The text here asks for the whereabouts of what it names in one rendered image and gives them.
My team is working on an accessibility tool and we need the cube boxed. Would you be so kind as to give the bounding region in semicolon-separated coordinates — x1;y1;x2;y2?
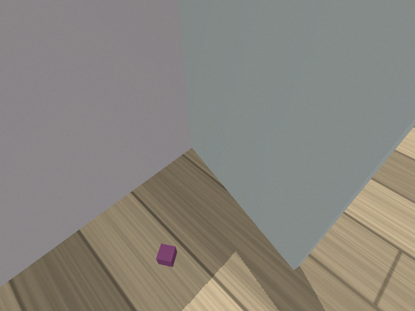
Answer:
156;244;177;267

